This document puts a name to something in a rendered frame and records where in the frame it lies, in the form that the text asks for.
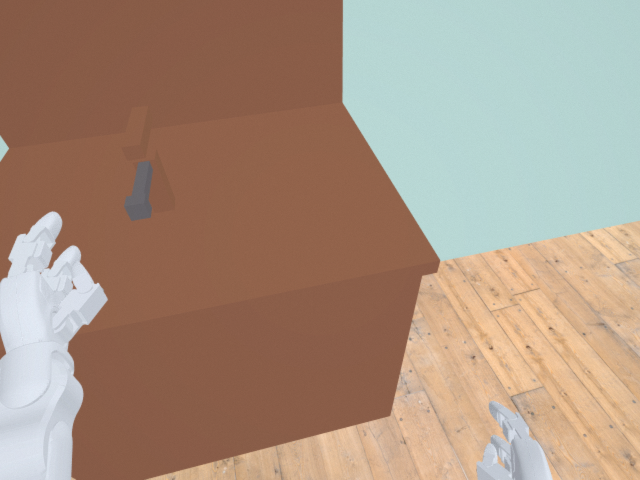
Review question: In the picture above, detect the tap lever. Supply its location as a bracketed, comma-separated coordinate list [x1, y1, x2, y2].
[124, 161, 153, 221]

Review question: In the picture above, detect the left robot forearm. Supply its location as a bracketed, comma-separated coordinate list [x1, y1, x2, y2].
[0, 341, 83, 480]

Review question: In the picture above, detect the counter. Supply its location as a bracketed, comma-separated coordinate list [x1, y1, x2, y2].
[0, 0, 440, 480]

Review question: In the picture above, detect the left robot hand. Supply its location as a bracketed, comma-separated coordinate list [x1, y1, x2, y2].
[0, 212, 108, 354]

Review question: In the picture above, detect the right robot hand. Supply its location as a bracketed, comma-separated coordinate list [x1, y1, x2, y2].
[476, 401, 553, 480]

